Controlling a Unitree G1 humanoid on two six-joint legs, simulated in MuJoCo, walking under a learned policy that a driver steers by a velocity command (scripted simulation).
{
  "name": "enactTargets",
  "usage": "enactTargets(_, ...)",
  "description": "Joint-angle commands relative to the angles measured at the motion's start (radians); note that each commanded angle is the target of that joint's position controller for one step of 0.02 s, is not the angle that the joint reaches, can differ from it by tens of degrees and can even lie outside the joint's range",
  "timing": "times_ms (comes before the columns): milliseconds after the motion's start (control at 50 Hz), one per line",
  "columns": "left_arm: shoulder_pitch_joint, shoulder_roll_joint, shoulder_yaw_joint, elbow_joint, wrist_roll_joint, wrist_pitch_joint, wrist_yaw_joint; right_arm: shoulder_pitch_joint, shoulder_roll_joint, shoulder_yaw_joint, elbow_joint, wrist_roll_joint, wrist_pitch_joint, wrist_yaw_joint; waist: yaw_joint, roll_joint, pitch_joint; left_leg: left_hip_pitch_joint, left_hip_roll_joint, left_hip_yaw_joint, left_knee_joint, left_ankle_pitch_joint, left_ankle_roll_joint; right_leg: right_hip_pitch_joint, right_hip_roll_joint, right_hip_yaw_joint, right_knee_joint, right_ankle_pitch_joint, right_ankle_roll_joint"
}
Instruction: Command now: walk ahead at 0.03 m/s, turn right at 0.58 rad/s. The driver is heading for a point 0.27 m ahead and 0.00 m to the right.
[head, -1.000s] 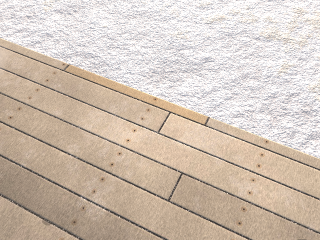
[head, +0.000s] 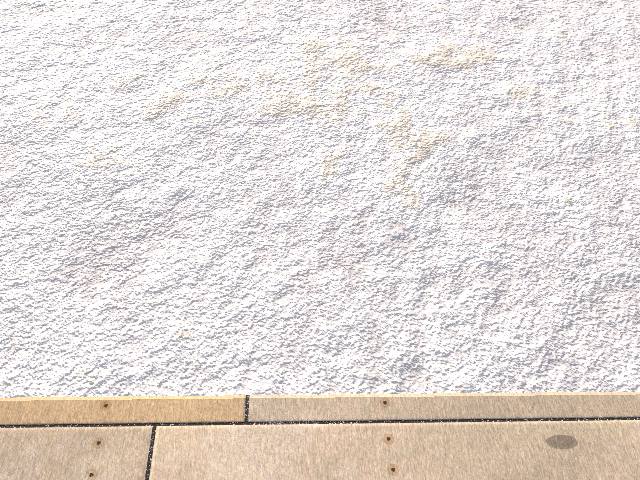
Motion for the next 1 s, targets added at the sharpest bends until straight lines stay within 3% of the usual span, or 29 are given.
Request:
enactTargets(20, 0.075, 0.131, 0.053, -0.028, -0.002, 0.018, 0.019, -0.063, -0.119, -0.029, -0.091, 0.015, 0.001, -0.011, 0.023, 0.154, -0.051, 0.154, 0.281, -0.215, -0.161, 0.442, 0.221, -0.127, -0.073, -0.033, 0.328, 0.013, 0.054)
enactTargets(60, 0.057, 0.069, 0.033, -0.034, -0.004, 0.032, 0.02, -0.055, -0.122, -0.025, -0.08, 0.006, 0.008, -0.015, 0.014, 0.189, -0.032, 0.128, 0.221, -0.121, -0.173, 0.458, 0.222, -0.083, -0.064, -0.077, 0.288, 0.064, 0.074)
enactTargets(120, -0.002, 0.027, 0.01, -0.061, -0.004, 0.032, 0.017, -0.015, -0.133, -0.03, -0.057, 0.011, 0.015, -0.014, -0.02, 0.222, -0.072, 0.242, 0.235, -0.112, -0.154, 0.478, 0.242, -0.044, -0.091, -0.098, 0.065, 0.052, 0.083)
enactTargets(220, 0.01, 0.036, 0.007, -0.045, -0.004, 0.023, -0.009, -0.022, -0.168, -0.042, -0.038, 0.034, 0.023, 0.001, -0.039, 0.267, -0.085, 0.22, 0.267, -0.134, -0.153, 0.428, 0.25, 0.159, -0.126, -0.168, -0.276, 0.084, 0.045)
enactTargets(260, 0.074, 0.019, 0.005, -0.011, 0.0, 0.016, -0.021, -0.04, -0.158, -0.035, -0.023, 0.055, 0.023, 0.003, 0.005, 0.234, -0.069, 0.154, 0.244, -0.114, -0.128, 0.354, 0.211, 0.302, -0.113, -0.204, -0.552, 0.309, -0.005)
enactTargets(280, 0.076, 0.033, 0.004, -0.01, 0.011, 0.015, -0.022, 0.008, -0.137, -0.028, 0.002, 0.056, 0.017, 0.004, 0.001, 0.191, -0.071, 0.089, 0.217, -0.095, -0.11, 0.242, 0.146, 0.4, -0.138, -0.153, -0.634, 0.427, -0.038)
enactTargets(300, 0.084, 0.113, 0.017, -0.023, 0.024, 0.015, -0.015, 0.046, -0.085, -0.011, 0.0, 0.022, 0.007, 0.012, -0.037, -0.032, -0.129, -0.012, 0.128, 0.002, 0.049, 0.008, 0.052, 0.526, -0.319, 0.062, -0.613, 0.662, -0.097)
enactTargets(320, 0.022, 0.099, 0.006, -0.019, 0.04, 0.01, -0.022, 0.007, -0.055, 0.0, -0.026, 0.011, -0.004, 0.013, -0.052, -0.23, -0.098, -0.047, 0.06, 0.06, 0.04, -0.213, -0.008, 0.39, -0.431, 0.144, -0.615, 0.698, -0.218)
enactTargets(340, -0.024, 0.044, -0.011, -0.037, 0.059, -0.006, -0.03, -0.056, -0.109, -0.012, -0.023, 0.013, -0.003, 0.007, -0.01, -0.164, -0.051, -0.011, 0.069, 0.042, 0.083, -0.223, -0.035, 0.313, -0.41, 0.146, -0.661, 0.537, -0.249)
enactTargets(360, -0.043, 0.018, -0.021, -0.02, 0.064, -0.018, -0.03, -0.067, -0.109, -0.017, -0.01, 0.017, -0.002, 0.008, -0.021, -0.132, -0.028, 0.009, 0.069, 0.036, 0.061, -0.159, -0.038, 0.302, -0.367, 0.112, -0.662, 0.446, -0.218)
enactTargets(380, -0.051, 0.026, -0.019, -0.011, 0.054, -0.026, -0.027, -0.057, -0.089, -0.014, 0.011, 0.013, 0.001, 0.006, -0.025, -0.12, -0.018, 0.033, 0.065, 0.039, 0.009, -0.073, -0.041, 0.305, -0.327, 0.074, -0.651, 0.403, -0.182)
enactTargets(420, -0.03, 0.037, -0.018, 0.019, 0.032, -0.039, -0.021, -0.022, -0.094, -0.012, 0.036, 0.011, 0.001, 0.011, -0.031, -0.117, -0.004, 0.113, 0.074, 0.024, -0.085, 0.098, -0.049, 0.284, -0.294, 0.043, -0.639, 0.393, -0.138)
enactTargets(440, -0.011, 0.025, -0.022, 0.032, 0.034, -0.042, -0.021, -0.001, -0.094, -0.009, 0.048, 0.013, -0.003, 0.016, -0.031, -0.096, -0.008, 0.157, 0.081, 0.021, -0.114, 0.151, -0.046, 0.273, -0.276, 0.036, -0.643, 0.336, -0.12)
enactTargets(460, 0.017, 0.011, -0.025, 0.037, 0.038, -0.042, -0.022, 0.012, -0.118, -0.014, 0.069, 0.018, -0.005, 0.019, -0.014, -0.047, 0.004, 0.167, 0.08, 0.024, -0.116, 0.121, -0.038, 0.249, -0.257, 0.033, -0.669, 0.255, -0.103)
enactTargets(520, 0.009, 0.013, -0.026, 0.059, 0.038, -0.041, -0.02, 0.012, -0.104, -0.016, 0.119, 0.018, -0.009, 0.017, -0.014, 0.03, 0.048, 0.149, 0.075, 0.023, -0.145, 0.104, -0.03, 0.258, -0.236, 0.011, -0.672, 0.2, -0.088)
enactTargets(540, 0.013, 0.026, -0.023, 0.068, 0.036, -0.042, -0.018, 0.015, -0.098, -0.015, 0.127, 0.017, -0.01, 0.015, -0.02, 0.013, 0.052, 0.159, 0.079, 0.019, -0.159, 0.11, -0.032, 0.247, -0.241, 0.015, -0.674, 0.205, -0.091)
enactTargets(660, 0.021, -0.01, -0.026, 0.117, 0.035, -0.039, -0.015, 0.043, -0.095, -0.016, 0.198, 0.018, -0.014, 0.001, -0.02, 0.037, 0.028, 0.182, 0.083, 0.021, -0.175, 0.14, -0.033, 0.292, -0.217, -0.02, -0.655, 0.33, -0.087)
enactTargets(720, 0.041, -0.008, -0.023, 0.15, 0.031, -0.034, -0.011, 0.059, -0.098, -0.017, 0.23, 0.02, -0.011, -0.004, -0.02, 0.037, 0.017, 0.189, 0.081, 0.025, -0.175, 0.148, -0.03, 0.313, -0.208, -0.037, -0.644, 0.387, -0.084)
enactTargets(1000, 0.117, -0.014, -0.022, 0.312, 0.023, -0.038, 0.007, 0.101, -0.069, -0.015, 0.347, 0.027, 0.007, -0.026, -0.021, 0.035, 0.044, 0.203, 0.067, 0.045, -0.18, 0.163, -0.015, 0.316, -0.182, -0.084, -0.634, 0.465, -0.062)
